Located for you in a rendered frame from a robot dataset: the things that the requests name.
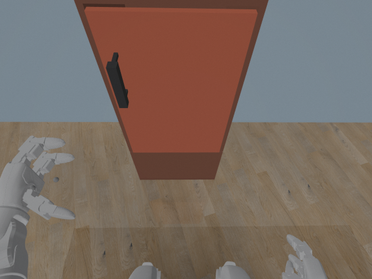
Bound robot left hand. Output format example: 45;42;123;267
0;135;76;220

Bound left robot thigh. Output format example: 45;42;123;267
129;265;161;279

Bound handle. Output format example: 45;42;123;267
106;52;129;108

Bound left robot forearm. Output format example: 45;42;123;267
0;206;30;279

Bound right robot shin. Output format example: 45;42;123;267
224;261;236;266

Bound robot right hand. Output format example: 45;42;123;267
282;234;328;279

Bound cupboard door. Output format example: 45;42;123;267
84;7;257;153

